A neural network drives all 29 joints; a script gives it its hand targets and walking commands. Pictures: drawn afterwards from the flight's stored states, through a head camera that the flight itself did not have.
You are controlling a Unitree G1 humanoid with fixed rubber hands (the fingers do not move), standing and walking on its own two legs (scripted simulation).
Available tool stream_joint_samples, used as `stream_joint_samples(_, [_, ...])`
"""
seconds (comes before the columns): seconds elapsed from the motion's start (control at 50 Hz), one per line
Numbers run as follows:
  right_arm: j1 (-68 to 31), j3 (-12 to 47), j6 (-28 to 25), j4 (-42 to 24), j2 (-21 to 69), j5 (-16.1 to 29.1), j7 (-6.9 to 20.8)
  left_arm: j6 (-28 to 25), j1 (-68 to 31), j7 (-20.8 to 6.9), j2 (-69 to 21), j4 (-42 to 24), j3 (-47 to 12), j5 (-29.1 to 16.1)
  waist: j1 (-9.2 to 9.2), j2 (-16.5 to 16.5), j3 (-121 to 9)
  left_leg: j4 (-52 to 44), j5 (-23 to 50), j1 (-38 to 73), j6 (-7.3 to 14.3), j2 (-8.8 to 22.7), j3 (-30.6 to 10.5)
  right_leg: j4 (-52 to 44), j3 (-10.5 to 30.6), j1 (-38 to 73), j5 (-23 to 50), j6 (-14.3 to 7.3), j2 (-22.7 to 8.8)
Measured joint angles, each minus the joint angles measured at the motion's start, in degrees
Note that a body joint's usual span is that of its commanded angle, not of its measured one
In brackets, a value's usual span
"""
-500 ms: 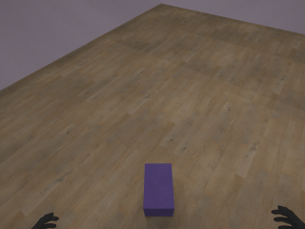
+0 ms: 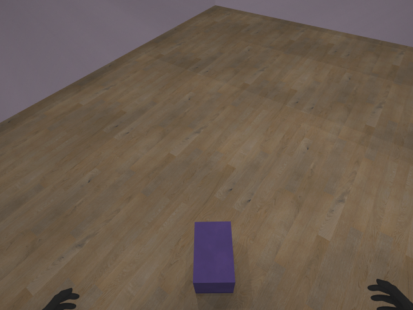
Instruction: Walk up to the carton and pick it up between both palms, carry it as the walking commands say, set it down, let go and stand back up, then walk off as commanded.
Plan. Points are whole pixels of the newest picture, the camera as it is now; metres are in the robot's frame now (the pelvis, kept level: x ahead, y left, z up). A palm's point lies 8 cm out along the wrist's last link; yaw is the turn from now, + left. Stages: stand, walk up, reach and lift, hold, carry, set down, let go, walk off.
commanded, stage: walk up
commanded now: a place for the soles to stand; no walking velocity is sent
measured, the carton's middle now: (213, 256) +0.46 +0.01 -0.67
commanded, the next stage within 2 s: none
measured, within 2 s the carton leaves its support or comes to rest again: neither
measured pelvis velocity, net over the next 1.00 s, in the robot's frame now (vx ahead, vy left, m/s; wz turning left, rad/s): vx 0.00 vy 0.00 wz -0.08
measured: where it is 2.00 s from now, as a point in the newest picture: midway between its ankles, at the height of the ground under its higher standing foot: outside the picture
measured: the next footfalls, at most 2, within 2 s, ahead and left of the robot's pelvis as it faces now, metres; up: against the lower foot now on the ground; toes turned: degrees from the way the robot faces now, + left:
none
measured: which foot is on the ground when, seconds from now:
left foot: down 0.00-1.00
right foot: down 0.00-1.00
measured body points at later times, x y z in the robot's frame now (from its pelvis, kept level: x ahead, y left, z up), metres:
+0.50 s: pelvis +0.00 +0.00 +0.00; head +0.02 +0.00 +0.45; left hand +0.14 +0.33 -0.06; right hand +0.12 -0.34 -0.07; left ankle +0.01 +0.11 -0.72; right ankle +0.04 -0.15 -0.72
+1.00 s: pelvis +0.00 +0.00 +0.00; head +0.02 +0.00 +0.45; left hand +0.16 +0.32 -0.06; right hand +0.10 -0.35 -0.07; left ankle +0.01 +0.11 -0.72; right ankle +0.03 -0.15 -0.72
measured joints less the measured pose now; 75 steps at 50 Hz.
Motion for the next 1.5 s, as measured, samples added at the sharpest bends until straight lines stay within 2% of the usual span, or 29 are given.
stream_joint_samples(0.52, [-0.25, 0.00, 0.06, 0.50, 0.03, 0.00, -0.02, 0.09, -0.03, 0.19, 0.00, 0.02, 0.00, 0.00, -0.27, -0.44, 0.93, -0.10, -0.38, 0.70, 0.28, -0.60, 0.18, 0.47, 1.43, -0.11, -0.13, 0.27, 0.39])
stream_joint_samples(0.6, [-0.31, 0.00, -0.10, 0.65, 0.05, 0.00, -0.06, 0.25, -0.04, 0.20, 0.00, 0.08, 0.00, 0.00, -0.27, -0.61, 1.03, -0.10, -0.57, 1.19, 0.32, -0.37, 0.42, 0.79, 1.21, 0.10, -0.48, -0.48, 0.49])
stream_joint_samples(0.76, [-0.33, 0.00, 0.10, 0.89, 0.02, 0.00, -0.04, 0.06, -0.35, 0.37, 0.00, 0.09, 0.00, -0.07, -0.29, -0.59, 1.09, -0.20, -0.64, 1.32, 0.34, -0.47, 0.39, 0.12, 1.86, 0.21, 0.26, 0.22, 0.84])
stream_joint_samples(0.84, [-0.70, 0.00, -0.05, 0.89, 0.17, 0.00, -0.04, 0.35, -0.35, 0.37, 0.00, 0.21, 0.00, -0.07, -0.25, -0.95, 1.02, -0.20, -0.76, 1.80, 0.39, -0.30, 0.84, 0.96, 1.63, 0.16, -0.51, -0.96, 0.88])
stream_joint_samples(0.9, [-0.79, 0.00, 0.33, 0.90, 0.15, 0.00, 0.05, 0.20, -0.35, 0.39, 0.00, 0.21, 0.00, -0.07, -0.26, -0.78, 1.04, -0.20, -0.76, 1.81, 0.39, 0.14, 0.85, 0.63, 1.66, 0.19, 0.07, -0.36, 1.29])
stream_joint_samples(1.02, [-0.97, 0.00, 0.29, 1.31, 0.09, 0.00, -0.01, 0.18, -0.72, 0.45, 0.00, 0.21, 0.00, -0.07, -0.42, -0.40, 1.30, -0.41, -0.54, 1.91, 0.39, -1.17, -0.74, 0.13, 2.78, 0.20, 0.53, 0.18, 1.74])
stream_joint_samples(1.5, [-0.98, 0.00, 0.35, 1.71, 0.09, 0.00, -0.10, 0.14, -1.29, 0.46, 0.00, 1.31, 0.00, -0.07, -0.43, -0.48, 1.41, -0.41, -1.11, 2.24, 0.39, -0.89, -0.59, 0.07, 2.80, 0.40, 0.51, 0.19, 1.98])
